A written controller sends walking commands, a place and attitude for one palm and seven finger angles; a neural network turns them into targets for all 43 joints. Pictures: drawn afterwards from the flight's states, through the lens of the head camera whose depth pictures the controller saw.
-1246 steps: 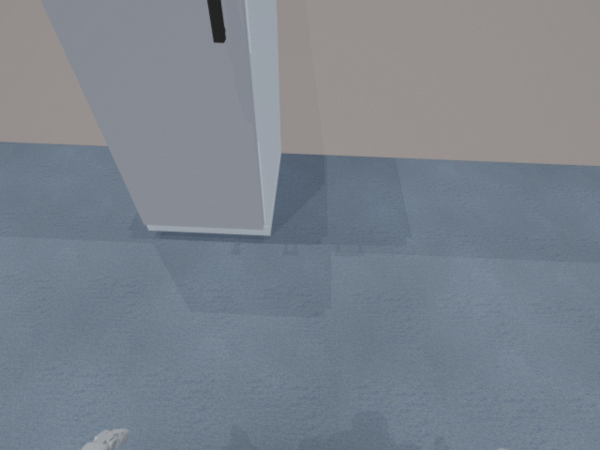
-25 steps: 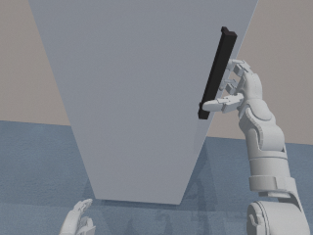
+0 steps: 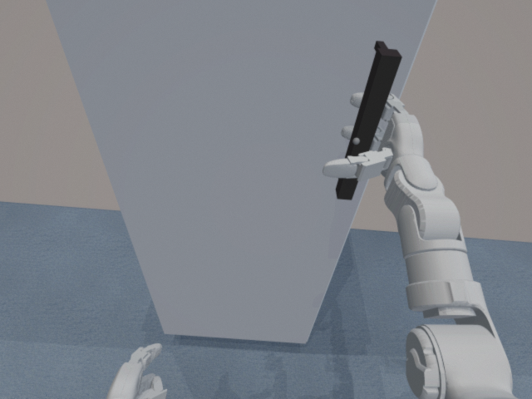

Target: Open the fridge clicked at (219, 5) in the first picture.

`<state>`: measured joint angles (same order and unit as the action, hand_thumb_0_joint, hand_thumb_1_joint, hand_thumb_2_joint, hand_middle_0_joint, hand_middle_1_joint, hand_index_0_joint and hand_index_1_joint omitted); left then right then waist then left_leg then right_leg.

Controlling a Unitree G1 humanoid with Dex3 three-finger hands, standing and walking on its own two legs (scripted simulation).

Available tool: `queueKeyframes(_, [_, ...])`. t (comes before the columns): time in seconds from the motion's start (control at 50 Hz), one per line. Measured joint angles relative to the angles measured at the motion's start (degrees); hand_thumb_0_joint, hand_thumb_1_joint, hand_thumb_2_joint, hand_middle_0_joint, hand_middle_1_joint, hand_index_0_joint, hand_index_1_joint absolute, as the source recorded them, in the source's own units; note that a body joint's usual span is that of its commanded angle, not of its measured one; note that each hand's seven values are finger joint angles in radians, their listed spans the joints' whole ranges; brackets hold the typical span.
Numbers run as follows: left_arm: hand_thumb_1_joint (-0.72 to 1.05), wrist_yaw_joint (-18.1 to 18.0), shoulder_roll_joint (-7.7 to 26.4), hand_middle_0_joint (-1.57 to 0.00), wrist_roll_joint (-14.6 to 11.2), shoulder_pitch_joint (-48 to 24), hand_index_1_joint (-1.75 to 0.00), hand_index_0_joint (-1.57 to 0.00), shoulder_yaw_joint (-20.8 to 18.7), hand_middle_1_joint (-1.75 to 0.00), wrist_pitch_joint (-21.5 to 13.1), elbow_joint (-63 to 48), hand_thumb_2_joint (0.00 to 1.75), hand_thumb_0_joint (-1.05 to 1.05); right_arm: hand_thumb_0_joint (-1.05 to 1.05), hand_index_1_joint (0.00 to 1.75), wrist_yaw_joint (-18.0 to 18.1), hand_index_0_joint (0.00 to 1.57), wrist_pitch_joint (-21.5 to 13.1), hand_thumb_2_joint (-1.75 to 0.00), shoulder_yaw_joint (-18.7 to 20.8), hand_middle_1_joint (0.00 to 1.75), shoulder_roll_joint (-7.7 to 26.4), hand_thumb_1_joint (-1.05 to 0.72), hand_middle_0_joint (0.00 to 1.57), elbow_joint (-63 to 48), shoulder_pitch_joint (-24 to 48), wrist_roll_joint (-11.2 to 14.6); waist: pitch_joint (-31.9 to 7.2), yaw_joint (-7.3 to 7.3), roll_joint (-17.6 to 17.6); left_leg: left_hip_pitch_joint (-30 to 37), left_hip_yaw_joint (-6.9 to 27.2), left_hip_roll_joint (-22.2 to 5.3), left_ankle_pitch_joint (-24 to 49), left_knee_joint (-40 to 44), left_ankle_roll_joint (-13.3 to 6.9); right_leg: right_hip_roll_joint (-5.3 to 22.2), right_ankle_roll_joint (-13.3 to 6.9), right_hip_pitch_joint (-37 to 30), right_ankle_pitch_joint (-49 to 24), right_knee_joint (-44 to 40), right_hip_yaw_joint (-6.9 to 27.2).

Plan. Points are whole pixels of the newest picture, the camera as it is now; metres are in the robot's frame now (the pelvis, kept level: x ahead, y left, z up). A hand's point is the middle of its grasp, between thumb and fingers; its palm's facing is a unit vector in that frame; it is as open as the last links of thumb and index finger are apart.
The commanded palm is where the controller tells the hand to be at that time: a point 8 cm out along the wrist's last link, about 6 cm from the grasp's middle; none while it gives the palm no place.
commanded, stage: slide the fingers in behind the handle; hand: right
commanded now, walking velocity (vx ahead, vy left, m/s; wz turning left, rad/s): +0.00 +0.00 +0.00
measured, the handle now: (360, 128) +0.47 -0.11 +0.22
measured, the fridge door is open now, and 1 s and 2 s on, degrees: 0 0 1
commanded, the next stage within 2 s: grip the handle and tug to test in 0.28 s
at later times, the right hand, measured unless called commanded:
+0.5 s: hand (355, 140) +0.41 -0.09 +0.23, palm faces +0.01 +1.00 +0.00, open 13.9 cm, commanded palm +0.39 -0.15 +0.22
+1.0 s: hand (357, 140) +0.41 -0.10 +0.23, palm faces +0.01 +1.00 +0.01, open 6.6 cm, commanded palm +0.39 -0.15 +0.22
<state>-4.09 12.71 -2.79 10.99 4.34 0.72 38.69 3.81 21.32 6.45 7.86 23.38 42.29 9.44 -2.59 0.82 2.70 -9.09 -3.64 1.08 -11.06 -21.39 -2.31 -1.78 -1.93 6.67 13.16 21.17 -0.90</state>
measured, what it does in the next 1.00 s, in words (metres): stands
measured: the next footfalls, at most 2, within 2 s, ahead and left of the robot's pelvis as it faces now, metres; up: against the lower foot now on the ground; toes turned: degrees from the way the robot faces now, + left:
none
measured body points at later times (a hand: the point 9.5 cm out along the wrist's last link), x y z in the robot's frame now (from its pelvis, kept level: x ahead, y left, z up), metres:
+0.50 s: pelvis +0.00 +0.01 +0.00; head -0.02 +0.03 +0.45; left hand +0.17 +0.24 -0.10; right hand +0.40 -0.15 +0.24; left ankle +0.01 +0.09 -0.75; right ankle -0.02 -0.10 -0.75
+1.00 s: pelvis +0.00 +0.01 +0.00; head -0.02 +0.03 +0.45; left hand +0.17 +0.24 -0.10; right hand +0.41 -0.15 +0.23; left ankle +0.01 +0.09 -0.75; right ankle -0.02 -0.10 -0.75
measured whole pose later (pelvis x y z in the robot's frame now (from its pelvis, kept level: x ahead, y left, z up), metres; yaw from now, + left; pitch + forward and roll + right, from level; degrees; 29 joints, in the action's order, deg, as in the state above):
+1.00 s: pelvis +0.00 +0.01 +0.00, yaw +0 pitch -1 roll +0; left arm -4.4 13.6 -3.3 10.8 3.9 1.2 37.7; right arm 2.1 21.5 7.6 9.5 21.5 40.6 9.8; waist -2.8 0.5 2.8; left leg -8.8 -3.7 1.9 -11.0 -20.6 -2.9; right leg -1.0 -1.4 6.6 13.5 21.1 -0.9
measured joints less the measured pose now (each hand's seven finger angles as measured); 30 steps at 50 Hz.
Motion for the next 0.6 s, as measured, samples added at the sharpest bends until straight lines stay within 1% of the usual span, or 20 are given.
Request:
queueKeyframes(0.1, [0.91, 0.15, 0.20, -0.20, -0.09, 0.74, -0.30, -0.20, -0.30, -0.30, 0.15, -0.37, 0.90, 0.01, -0.01, 1.20, -0.52, 0.29, -1.19, -0.30, -0.19, 1.20, 0.05, 0.50, 0.30, -2.26, -1.69, -0.33, 0.03, 0.01, 0.02, 0.39, 0.24, 0.22, 0.16, 0.29, -0.11, 0.20, 0.11, -0.44, -0.01, -0.21, -0.24])
queueKeyframes(0.28, [0.91, 0.02, 0.85, -0.20, -0.26, 0.29, -0.30, -0.20, -0.51, -0.30, 0.64, -0.57, 0.90, 0.01, -0.01, 1.18, -0.61, 0.26, 0.60, -0.30, 0.52, 1.20, 0.69, 0.50, 0.29, -3.13, -2.13, -0.16, -0.09, -0.42, 0.17, 0.69, 0.40, 0.50, 0.41, 0.68, -0.27, 0.46, 0.25, -0.76, -0.12, -0.47, -0.40])
queueKeyframes(0.44, [0.91, 0.03, 1.08, -0.20, -0.35, -0.14, -0.30, -0.20, -0.60, -0.29, 0.64, -0.93, 0.90, 0.01, -0.01, 1.17, -0.57, 0.26, 0.69, -0.31, 0.58, 1.21, 0.82, 0.49, 0.29, -3.71, -2.37, -0.08, -0.03, -0.35, 0.15, 0.65, 0.25, 0.69, 0.41, 0.79, -0.48, 0.66, 0.46, -0.62, -0.10, -0.43, -0.25])
queueKeyframes(0.52, [0.91, -0.04, 1.04, -0.20, -0.42, -0.30, -0.30, -0.20, -0.56, -0.29, 0.71, -0.89, 0.90, 0.01, -0.01, 1.18, -0.74, 0.27, 0.74, -0.33, 0.56, 1.21, 0.90, 0.44, 0.30, -3.79, -2.30, 0.02, -0.03, -0.21, 0.18, 0.58, 0.10, 0.76, 0.38, 0.83, -0.56, 0.72, 0.54, -0.47, -0.08, -0.39, -0.10])
queueKeyframes(0.6, [0.91, -0.11, 0.95, -0.20, -0.39, -0.40, -0.30, -0.20, -0.41, -0.29, 0.74, -0.75, 0.90, 0.01, -0.01, 1.21, -1.12, 0.29, 1.02, -0.38, 0.78, 1.23, 1.05, 0.32, 0.31, -3.33, -2.13, 0.25, -0.12, -0.11, 0.16, 0.49, -0.04, 0.79, 0.33, 0.86, -0.63, 0.76, 0.60, -0.32, -0.06, -0.37, 0.05])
